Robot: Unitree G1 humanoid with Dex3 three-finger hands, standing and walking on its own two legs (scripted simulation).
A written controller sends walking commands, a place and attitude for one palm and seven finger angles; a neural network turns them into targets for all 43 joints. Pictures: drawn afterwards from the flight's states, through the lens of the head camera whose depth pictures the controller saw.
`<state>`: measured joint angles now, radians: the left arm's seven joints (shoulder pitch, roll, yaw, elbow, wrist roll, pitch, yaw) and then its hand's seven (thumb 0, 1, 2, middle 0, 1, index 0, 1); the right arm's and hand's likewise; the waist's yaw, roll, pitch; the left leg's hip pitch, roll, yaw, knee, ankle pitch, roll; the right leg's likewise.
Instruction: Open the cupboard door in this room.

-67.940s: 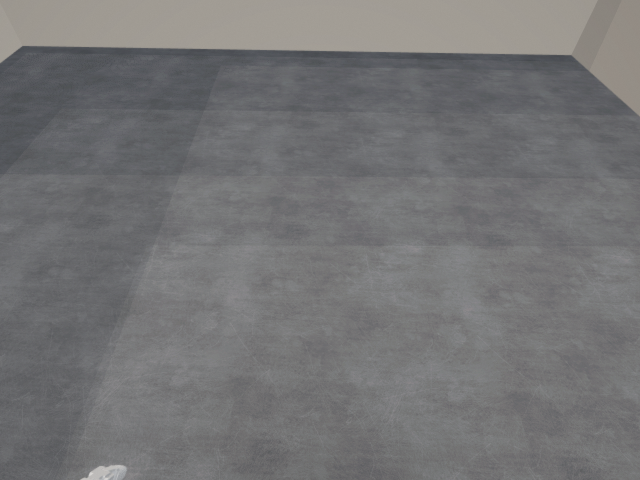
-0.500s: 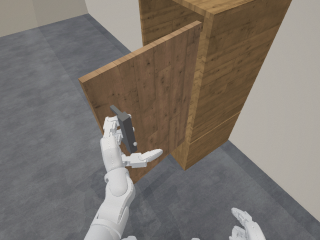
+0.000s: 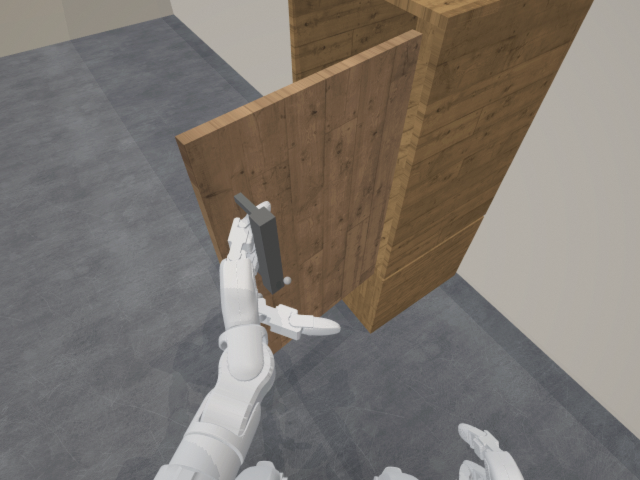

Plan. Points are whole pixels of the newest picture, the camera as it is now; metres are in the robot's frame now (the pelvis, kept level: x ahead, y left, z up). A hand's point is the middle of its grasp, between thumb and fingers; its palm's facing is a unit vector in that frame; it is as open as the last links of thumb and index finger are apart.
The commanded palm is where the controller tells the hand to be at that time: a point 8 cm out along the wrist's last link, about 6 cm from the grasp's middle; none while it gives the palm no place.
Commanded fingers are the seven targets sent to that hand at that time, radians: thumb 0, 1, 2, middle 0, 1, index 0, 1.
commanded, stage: slide the hand sideways off the handle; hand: left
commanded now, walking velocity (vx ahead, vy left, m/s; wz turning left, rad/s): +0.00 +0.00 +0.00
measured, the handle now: (259, 245) +0.40 +0.10 +0.07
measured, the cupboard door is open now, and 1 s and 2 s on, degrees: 97 99 99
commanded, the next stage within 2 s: draw the hand back to the body in 1.12 s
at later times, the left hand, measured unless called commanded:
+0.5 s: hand (270, 322) +0.29 +0.07 +0.06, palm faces -0.12 -0.99 -0.02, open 16.3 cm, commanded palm +0.27 +0.14 +0.06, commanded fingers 0.00 -0.50 0.30 -0.15 -0.30 -0.15 -0.30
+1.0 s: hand (214, 363) +0.24 +0.13 +0.06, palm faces -0.07 -1.00 -0.03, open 16.3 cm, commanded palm +0.22 +0.19 +0.06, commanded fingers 0.00 -0.50 0.30 -0.15 -0.30 -0.15 -0.30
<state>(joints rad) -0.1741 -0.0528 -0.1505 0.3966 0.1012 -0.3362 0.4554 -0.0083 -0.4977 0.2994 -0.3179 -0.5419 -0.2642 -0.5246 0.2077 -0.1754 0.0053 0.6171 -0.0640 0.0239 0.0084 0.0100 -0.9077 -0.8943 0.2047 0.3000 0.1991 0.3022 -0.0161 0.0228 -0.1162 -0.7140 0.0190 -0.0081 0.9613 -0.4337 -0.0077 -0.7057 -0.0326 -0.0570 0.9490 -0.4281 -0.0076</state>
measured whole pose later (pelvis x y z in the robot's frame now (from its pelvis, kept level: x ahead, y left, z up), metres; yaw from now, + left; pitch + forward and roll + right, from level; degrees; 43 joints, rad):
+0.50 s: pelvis +0.01 +0.00 +0.00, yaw -1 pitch +9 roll +0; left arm 0.10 0.08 -0.15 0.12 -0.06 -0.31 0.02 -0.01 -0.50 0.30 -0.14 -0.30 -0.15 -0.30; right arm 0.24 -0.21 0.02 0.49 0.00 -0.03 0.01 0.01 -0.91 -0.89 0.20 0.30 0.20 0.30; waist -0.01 0.03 -0.09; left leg -0.67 0.02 0.01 0.97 -0.46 0.00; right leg -0.67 -0.03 -0.04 0.96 -0.45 0.00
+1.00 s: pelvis +0.02 -0.01 -0.01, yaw +1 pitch +11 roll -1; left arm 0.42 0.18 0.01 -0.14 -0.19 -0.33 -0.18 -0.01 -0.50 0.30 -0.15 -0.30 -0.15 -0.30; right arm 0.25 -0.23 0.01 0.45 0.01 -0.09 -0.03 0.01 -0.91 -0.89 0.20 0.30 0.20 0.30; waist 0.00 0.04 -0.12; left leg -0.73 0.03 -0.03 1.04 -0.51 -0.02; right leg -0.71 -0.02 -0.08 1.02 -0.51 -0.02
